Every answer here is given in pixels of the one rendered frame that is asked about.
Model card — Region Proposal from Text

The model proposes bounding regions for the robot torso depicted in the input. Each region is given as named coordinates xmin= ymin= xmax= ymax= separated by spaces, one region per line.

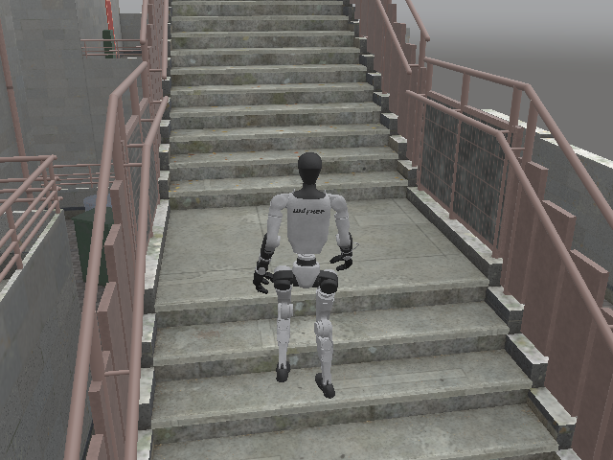
xmin=286 ymin=189 xmax=331 ymax=288

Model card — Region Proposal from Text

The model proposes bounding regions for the left robot hand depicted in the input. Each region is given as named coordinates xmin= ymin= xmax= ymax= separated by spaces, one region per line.
xmin=253 ymin=270 xmax=274 ymax=294

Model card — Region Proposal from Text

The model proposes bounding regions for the robot left forearm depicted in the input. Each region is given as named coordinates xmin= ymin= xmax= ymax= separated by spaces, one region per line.
xmin=255 ymin=233 xmax=275 ymax=275

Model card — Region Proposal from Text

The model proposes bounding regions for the robot left foot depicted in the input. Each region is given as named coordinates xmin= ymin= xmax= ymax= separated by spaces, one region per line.
xmin=276 ymin=361 xmax=290 ymax=382

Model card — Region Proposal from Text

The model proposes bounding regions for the robot right forearm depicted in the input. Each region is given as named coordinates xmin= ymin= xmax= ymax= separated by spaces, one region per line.
xmin=339 ymin=232 xmax=352 ymax=261

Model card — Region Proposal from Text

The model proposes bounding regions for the left robot upper arm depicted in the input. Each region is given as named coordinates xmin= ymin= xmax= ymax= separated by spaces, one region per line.
xmin=265 ymin=194 xmax=289 ymax=248

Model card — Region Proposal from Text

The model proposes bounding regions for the right robot hand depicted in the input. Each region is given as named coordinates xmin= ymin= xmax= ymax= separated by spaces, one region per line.
xmin=330 ymin=255 xmax=352 ymax=271

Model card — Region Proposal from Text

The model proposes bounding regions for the right robot upper arm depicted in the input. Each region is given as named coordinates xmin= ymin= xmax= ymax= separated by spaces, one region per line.
xmin=329 ymin=194 xmax=351 ymax=246

